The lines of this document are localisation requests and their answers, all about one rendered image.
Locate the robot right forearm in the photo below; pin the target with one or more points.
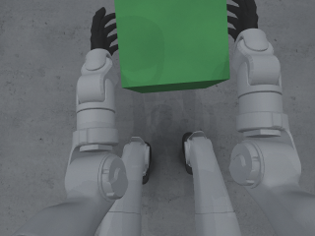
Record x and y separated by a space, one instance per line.
259 89

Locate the robot right upper arm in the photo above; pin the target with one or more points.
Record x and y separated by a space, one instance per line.
270 172

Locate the robot left forearm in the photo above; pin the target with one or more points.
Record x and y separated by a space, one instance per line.
95 107

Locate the carton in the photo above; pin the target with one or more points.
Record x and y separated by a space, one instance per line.
169 45

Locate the robot right foot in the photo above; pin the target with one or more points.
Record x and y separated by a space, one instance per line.
184 139

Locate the robot right hand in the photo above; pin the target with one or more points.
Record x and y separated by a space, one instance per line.
246 14

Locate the robot left hand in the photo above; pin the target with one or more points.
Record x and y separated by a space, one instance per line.
99 39

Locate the robot right shin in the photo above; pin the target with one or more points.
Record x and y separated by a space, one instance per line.
199 134

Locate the robot left upper arm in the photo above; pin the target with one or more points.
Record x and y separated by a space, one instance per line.
92 184

